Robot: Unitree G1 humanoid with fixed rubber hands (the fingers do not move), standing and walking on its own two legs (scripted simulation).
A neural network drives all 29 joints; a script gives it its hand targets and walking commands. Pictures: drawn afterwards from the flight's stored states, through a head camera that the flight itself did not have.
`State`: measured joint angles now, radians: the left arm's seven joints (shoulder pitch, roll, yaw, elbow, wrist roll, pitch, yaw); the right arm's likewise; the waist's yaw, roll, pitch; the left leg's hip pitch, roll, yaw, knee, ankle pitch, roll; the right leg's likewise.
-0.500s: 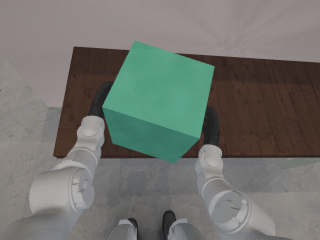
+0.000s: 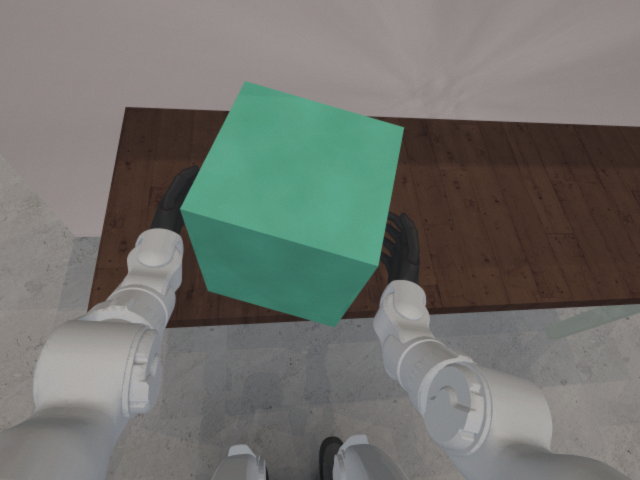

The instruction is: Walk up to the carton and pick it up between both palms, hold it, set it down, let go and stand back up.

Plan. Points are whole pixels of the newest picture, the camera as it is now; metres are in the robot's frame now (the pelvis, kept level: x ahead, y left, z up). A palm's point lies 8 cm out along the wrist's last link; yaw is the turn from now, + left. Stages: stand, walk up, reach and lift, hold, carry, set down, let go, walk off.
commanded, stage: set down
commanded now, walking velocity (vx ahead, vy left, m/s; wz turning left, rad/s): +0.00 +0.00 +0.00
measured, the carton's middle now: (295, 218) +0.47 +0.01 -0.04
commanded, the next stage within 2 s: none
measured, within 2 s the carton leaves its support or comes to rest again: neither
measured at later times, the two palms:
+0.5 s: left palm (157, 234) +0.43 +0.19 -0.01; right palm (426, 301) +0.34 -0.16 -0.03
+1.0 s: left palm (146, 275) +0.38 +0.20 -0.04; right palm (445, 335) +0.30 -0.18 -0.04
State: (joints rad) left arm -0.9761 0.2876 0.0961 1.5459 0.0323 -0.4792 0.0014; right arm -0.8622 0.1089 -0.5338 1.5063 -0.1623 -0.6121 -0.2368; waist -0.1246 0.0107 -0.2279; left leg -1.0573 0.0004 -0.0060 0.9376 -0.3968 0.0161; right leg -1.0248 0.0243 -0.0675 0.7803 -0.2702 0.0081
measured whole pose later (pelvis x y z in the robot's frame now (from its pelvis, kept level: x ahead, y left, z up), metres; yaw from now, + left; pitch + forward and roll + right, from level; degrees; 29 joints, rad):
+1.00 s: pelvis -0.03 -0.01 -0.01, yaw +1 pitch +25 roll -4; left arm -0.73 0.39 -0.03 1.29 -0.10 -0.39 -0.14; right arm -0.49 0.06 -0.06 1.07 0.19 -0.52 -0.29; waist -0.13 0.01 -0.21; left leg -1.06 0.00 -0.01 1.02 -0.40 0.03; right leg -1.04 0.02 -0.07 0.90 -0.29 0.00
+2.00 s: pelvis -0.01 +0.01 +0.01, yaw +1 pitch +12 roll -7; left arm -0.01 0.43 -0.01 0.48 -0.11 -0.23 -0.22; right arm 0.19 0.06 0.12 0.56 0.20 -0.61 -0.34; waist -0.01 0.01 -0.03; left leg -0.72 0.02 -0.02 0.95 -0.44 0.03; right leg -0.67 0.05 -0.07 0.74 -0.28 0.01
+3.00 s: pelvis +0.01 -0.02 +0.05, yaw +3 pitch +1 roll -4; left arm 0.14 0.38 -0.03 0.45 -0.15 -0.15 -0.17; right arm 0.23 0.06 0.03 0.61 0.14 -0.48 -0.18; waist 0.00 0.01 0.10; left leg -0.33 0.02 -0.02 0.66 -0.36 0.03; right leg -0.28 0.05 -0.07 0.48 -0.23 -0.01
